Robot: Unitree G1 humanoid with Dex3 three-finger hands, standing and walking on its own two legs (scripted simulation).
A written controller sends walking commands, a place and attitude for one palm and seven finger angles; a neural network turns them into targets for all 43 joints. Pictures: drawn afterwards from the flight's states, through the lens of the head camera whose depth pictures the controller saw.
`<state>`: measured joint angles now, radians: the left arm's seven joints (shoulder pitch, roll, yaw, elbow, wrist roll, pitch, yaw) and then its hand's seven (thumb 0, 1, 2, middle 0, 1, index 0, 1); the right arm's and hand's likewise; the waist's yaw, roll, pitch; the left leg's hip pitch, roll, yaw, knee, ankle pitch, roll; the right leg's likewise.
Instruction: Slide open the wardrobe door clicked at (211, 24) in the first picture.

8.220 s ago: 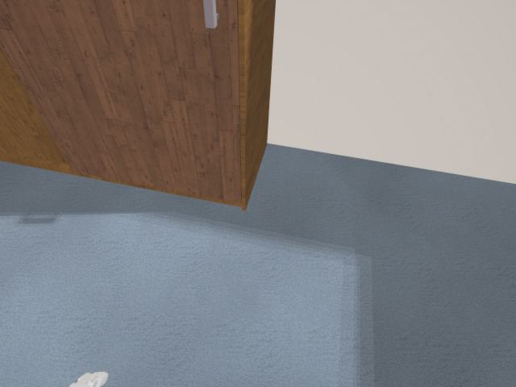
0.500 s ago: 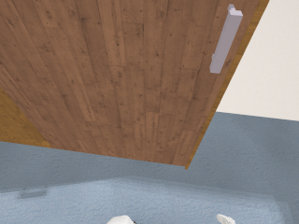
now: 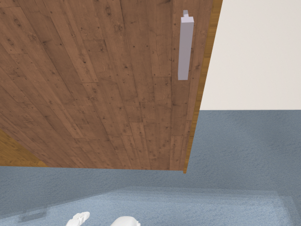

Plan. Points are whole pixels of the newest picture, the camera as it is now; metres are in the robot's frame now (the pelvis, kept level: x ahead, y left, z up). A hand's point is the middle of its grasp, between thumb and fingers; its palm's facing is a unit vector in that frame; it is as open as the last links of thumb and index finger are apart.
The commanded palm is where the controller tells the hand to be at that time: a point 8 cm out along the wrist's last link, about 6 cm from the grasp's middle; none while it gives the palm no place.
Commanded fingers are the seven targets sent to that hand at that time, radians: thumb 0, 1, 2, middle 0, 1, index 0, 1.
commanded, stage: come to a stop and stand still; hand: right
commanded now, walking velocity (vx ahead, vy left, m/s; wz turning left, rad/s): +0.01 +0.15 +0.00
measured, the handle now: (184, 46) +0.51 -0.08 +0.21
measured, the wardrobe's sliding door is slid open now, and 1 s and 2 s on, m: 0.00 0.00 0.00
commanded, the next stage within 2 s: look again from close up in 1.18 s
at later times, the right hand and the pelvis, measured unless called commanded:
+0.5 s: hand out of the picture -0.09 -0.13 -0.16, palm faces +0.02 +0.98 -0.22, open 7.3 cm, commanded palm none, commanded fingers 0.00 -0.90 -0.90 0.20 0.30 0.20 0.30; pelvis -0.08 +0.05 +0.01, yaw +1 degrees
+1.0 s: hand out of the picture -0.15 -0.11 -0.17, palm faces +0.04 +0.99 -0.16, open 7.3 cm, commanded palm none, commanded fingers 0.00 -0.90 -0.90 0.20 0.30 0.20 0.30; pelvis -0.13 +0.05 +0.01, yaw +1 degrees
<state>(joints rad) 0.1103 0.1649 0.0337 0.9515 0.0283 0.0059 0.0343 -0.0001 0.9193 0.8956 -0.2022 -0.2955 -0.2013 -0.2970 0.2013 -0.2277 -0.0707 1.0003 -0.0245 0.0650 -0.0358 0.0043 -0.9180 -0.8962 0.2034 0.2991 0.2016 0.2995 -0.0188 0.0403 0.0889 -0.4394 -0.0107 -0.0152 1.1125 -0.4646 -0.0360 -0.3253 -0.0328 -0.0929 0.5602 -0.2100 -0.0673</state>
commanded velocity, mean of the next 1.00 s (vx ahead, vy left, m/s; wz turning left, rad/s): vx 0.01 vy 0.01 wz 0.00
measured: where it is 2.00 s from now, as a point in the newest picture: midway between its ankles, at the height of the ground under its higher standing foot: outside the picture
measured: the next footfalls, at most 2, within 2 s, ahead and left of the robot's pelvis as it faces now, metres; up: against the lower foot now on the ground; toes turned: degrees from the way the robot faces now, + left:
left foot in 0.38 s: -0.07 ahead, +0.15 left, +0.00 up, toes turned +5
right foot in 0.66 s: -0.08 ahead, -0.09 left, +0.00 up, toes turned -3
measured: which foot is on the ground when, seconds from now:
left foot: up 0.00-0.36, down 0.38-1.00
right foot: down 0.00-0.38, up 0.40-0.64, down 0.66-1.00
